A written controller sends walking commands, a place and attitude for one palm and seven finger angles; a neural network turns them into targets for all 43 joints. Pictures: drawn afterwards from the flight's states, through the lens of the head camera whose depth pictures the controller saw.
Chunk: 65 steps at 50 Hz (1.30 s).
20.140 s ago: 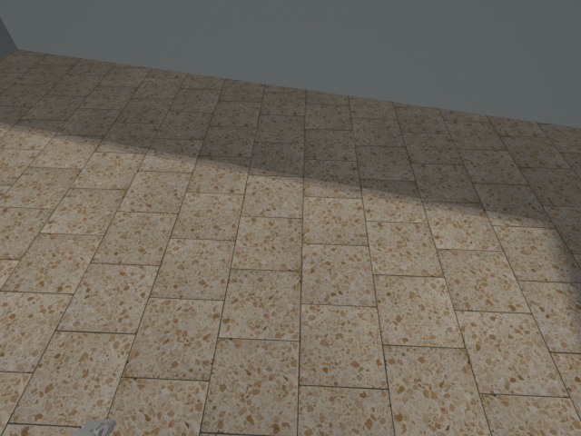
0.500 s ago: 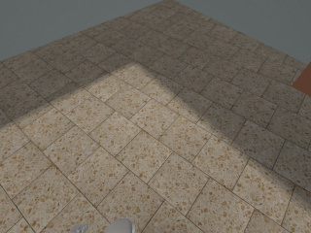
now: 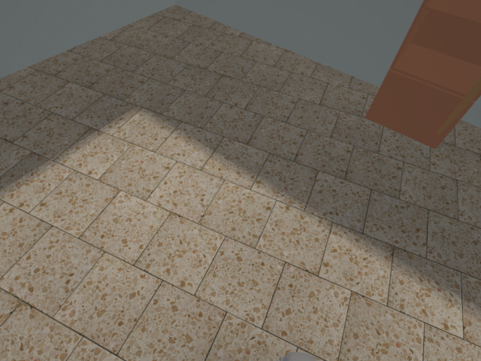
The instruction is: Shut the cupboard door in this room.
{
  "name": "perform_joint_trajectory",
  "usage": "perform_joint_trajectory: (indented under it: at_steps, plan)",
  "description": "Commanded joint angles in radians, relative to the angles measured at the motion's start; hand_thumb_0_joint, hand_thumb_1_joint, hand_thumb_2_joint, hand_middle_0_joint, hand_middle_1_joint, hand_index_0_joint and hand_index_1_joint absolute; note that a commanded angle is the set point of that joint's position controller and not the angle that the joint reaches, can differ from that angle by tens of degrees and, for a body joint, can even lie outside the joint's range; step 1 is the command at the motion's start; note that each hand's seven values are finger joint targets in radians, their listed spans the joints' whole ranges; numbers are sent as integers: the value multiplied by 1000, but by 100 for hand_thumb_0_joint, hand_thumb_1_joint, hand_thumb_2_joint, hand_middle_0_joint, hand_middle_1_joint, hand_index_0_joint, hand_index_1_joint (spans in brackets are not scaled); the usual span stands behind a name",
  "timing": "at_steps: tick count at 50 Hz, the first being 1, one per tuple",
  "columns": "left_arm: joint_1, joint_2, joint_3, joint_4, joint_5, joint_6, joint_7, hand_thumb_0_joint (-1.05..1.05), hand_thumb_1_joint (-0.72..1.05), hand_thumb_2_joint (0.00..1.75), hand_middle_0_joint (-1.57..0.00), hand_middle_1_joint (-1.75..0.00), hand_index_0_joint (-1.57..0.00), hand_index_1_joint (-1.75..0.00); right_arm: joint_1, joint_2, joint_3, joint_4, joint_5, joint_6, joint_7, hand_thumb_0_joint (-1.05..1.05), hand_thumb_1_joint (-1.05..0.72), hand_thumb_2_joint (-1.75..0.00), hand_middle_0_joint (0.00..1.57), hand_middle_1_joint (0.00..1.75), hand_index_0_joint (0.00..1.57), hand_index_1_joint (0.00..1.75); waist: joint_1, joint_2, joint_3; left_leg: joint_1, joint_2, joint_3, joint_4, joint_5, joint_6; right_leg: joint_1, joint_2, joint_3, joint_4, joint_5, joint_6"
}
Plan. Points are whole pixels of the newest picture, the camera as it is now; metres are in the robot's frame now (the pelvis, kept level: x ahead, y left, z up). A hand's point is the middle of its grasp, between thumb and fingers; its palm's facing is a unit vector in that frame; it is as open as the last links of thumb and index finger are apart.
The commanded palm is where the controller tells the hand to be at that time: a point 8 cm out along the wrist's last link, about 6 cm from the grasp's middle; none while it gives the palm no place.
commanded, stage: turn or walk to find it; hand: left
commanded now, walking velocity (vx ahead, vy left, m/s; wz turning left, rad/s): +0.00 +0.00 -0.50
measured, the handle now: out of the picture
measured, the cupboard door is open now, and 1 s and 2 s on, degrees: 79 79 79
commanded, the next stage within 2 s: stand and wait in 1.00 s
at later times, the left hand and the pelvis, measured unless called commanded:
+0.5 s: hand out of the picture +0.10 +0.12 -0.15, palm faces -0.18 -0.96 -0.22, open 7.3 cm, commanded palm none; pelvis +0.00 -0.05 +0.00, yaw -13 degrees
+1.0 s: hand (194, 285) +0.28 +0.11 -0.17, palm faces -0.43 -0.87 -0.23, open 7.3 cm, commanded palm none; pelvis +0.11 -0.04 +0.00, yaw -29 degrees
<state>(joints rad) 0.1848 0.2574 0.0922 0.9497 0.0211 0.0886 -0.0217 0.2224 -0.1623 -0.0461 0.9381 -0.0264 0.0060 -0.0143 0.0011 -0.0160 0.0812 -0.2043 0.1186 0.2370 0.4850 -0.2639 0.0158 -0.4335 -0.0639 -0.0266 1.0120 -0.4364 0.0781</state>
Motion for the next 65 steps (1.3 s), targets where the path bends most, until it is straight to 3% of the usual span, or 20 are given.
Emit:
perform_joint_trajectory:
  at_steps: [1,5,6,7,8,12,16,28,31,32,34,35,40,44,51,54,56,58,61,65]
  plan:
    - [-89,11,-8,-103,-4,-45,-4,0,90,90,-20,-30,-20,-30,69,-227,-69,-22,0,-13,-6,0,-90,-90,20,30,20,30,-53,222,-102,136,257,-141,-94,448,116,-1,17,-66,-188,-42,-18]
    - [-2,36,-4,-77,-3,-63,4,0,90,90,-20,-30,-20,-30,47,-229,-72,-16,4,-7,0,0,-90,-90,20,30,20,30,-2,196,-133,56,233,-71,51,403,38,206,43,-97,-506,176,-56]
    - [74,93,5,-58,1,-73,12,0,90,90,-20,-30,-20,-30,43,-204,-69,-26,11,-6,4,0,-90,-90,20,30,20,30,37,80,-159,-54,199,-29,197,258,-22,362,-31,-7,-627,330,-84]
    - [114,209,25,-45,10,-87,26,0,90,90,-20,-30,-20,-30,23,-118,-45,-70,14,-1,8,0,-90,-90,20,30,20,30,62,-275,-142,-359,56,7,415,-294,-86,504,-290,345,-682,654,-183]
    - [152,227,26,-35,-12,-78,34,0,90,90,-20,-30,-20,-30,-33,-130,-38,-94,13,20,-4,0,-90,-90,20,30,20,30,86,-229,-129,-381,20,-139,562,-385,-89,404,-364,370,-663,832,-258]
    - [-26,133,11,-79,-11,-74,38,0,90,90,-20,-30,-20,-30,-8,-158,-43,-46,-1,35,-1,0,-90,-90,20,30,20,30,6,-118,-88,-379,20,-219,673,-142,-97,296,-193,245,-710,355,-231]
    - [-7,134,10,-68,-7,-95,25,0,90,90,-20,-30,-20,-30,-8,-169,-46,-52,-11,26,15,0,-90,-90,20,30,20,30,12,-112,-53,-374,8,-199,601,-67,-110,259,-161,287,-801,34,-226]
    - [93,160,16,-16,3,-127,16,0,90,90,-20,-30,-20,-30,-125,-156,-37,-127,5,-25,28,0,-90,-90,20,30,20,30,42,-120,-40,-287,-40,-210,248,-114,-85,278,-160,409,-801,6,-272]
    - [23,157,18,-28,-6,-116,14,0,90,90,-20,-30,-20,-30,3,-159,-28,-91,10,-45,12,0,-90,-90,20,30,20,30,-26,-100,-72,4,-81,-173,9,4,-77,140,-86,344,-678,102,-222]
    - [15,121,11,-36,-9,-111,12,0,90,90,-20,-30,-20,-30,79,-190,-31,-61,14,-54,-1,0,-90,-90,20,30,20,30,-55,-12,-97,193,-52,-186,-85,23,-73,19,-27,298,-579,114,-183]
    - [46,24,-10,-65,-13,-105,-1,0,90,90,-20,-30,-20,-30,214,-348,-59,-41,-1,-48,-9,0,-90,-90,20,30,20,30,-94,378,-136,344,366,-623,-269,-196,54,-267,131,41,-120,-189,-82]
    - [15,61,-3,-64,0,-99,0,0,90,90,-20,-30,-20,-30,177,-326,-53,-44,0,-42,-9,0,-90,-90,20,30,20,30,-92,297,-99,211,404,-641,-305,-255,93,-252,62,74,11,-163,-77]
    - [50,28,2,-18,2,-75,-19,0,90,90,-20,-30,-20,-30,58,-190,-16,-49,3,-54,-16,0,-90,-90,20,30,20,30,0,140,-22,92,216,-227,-219,376,62,-184,2,21,170,98,-31]
    - [21,4,-2,-35,-2,-59,-11,0,90,90,-20,-30,-20,-30,101,-173,-22,-18,8,-53,-18,0,-90,-90,20,30,20,30,-1,148,-53,140,205,-126,-158,622,75,-189,-3,-5,131,140,-15]
    - [-117,-20,-17,-88,3,-73,-15,0,90,90,-20,-30,-20,-30,135,-185,-51,39,-4,-41,-6,0,-90,-90,20,30,20,30,-43,200,-32,147,243,-74,-101,469,83,-56,4,-89,-263,97,-47]
    - [72,29,-11,-26,9,-102,-1,0,90,90,-20,-30,-20,-30,129,-182,-44,49,7,-34,-3,0,-90,-90,20,30,20,30,57,86,-115,31,183,-23,176,529,12,306,39,-106,-542,309,-81]
    - [259,205,14,46,-9,-123,26,0,90,90,-20,-30,-20,-30,107,-90,-17,1,23,-25,-1,0,-90,-90,20,30,20,30,107,-254,-263,-346,-29,-53,658,-395,-80,627,-373,349,-561,1047,-272]
    - [132,173,8,21,-14,-114,45,0,90,90,-20,-30,-20,-30,81,-104,-16,17,25,-1,-15,0,-90,-90,20,30,20,30,69,-171,-219,-336,-4,-223,754,-340,-68,478,-348,309,-621,886,-297]
    - [-51,89,-26,-30,-10,-104,51,0,90,90,-20,-30,-20,-30,124,-94,-9,64,9,20,-8,0,-90,-90,20,30,20,30,-13,-77,-122,-257,15,-217,680,-178,-79,254,-238,128,-670,662,-242]
    - [-87,72,-37,-31,-5,-103,48,0,90,90,-20,-30,-20,-30,161,-70,4,77,12,27,-4,0,-90,-90,20,30,20,30,-34,-105,-101,-170,-10,-180,505,-119,-79,157,-187,72,-719,459,-229]
